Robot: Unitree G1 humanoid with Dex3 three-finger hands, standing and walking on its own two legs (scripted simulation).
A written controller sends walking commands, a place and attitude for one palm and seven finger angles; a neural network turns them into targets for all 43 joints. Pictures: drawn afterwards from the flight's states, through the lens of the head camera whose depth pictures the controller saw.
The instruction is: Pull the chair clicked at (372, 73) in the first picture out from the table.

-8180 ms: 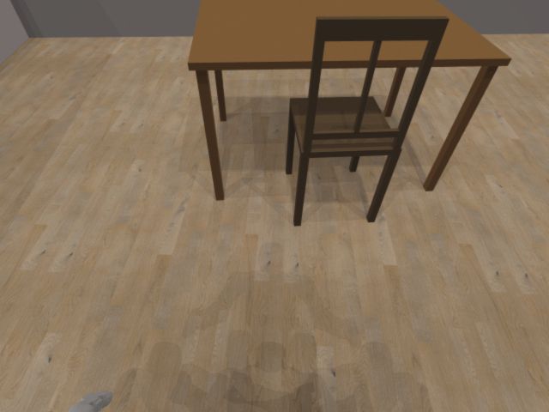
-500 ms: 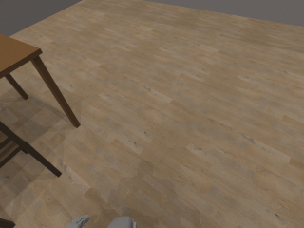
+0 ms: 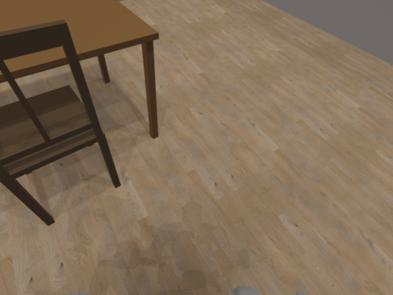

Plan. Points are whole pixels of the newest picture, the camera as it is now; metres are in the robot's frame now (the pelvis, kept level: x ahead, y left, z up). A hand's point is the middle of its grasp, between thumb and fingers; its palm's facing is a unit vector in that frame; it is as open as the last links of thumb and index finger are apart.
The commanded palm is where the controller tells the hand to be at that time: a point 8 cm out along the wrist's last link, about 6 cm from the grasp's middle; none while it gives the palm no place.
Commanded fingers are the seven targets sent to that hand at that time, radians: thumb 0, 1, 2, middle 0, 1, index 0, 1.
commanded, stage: turn to face it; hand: left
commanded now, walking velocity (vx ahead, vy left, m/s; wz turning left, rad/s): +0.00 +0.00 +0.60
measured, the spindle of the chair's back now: (26, 105) +0.62 +0.58 -0.08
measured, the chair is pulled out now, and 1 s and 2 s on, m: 0.00 0.00 0.00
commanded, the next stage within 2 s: take the last steps up to it in 1.12 s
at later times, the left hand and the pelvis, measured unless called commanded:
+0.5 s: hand out of the picture +0.05 +0.16 -0.14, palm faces +0.28 -0.91 -0.30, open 7.4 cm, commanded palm none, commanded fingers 0.00 0.90 0.90 -0.20 -0.30 -0.20 -0.30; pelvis +0.00 -0.06 +0.00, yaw +18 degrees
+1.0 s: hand out of the picture -0.11 +0.21 -0.17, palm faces +0.57 -0.78 -0.25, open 7.4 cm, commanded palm none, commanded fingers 0.00 0.90 0.90 -0.20 -0.30 -0.20 -0.30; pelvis -0.03 +0.00 +0.00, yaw +33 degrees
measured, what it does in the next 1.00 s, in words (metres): steps on the spot, turning left: right foot, then left foot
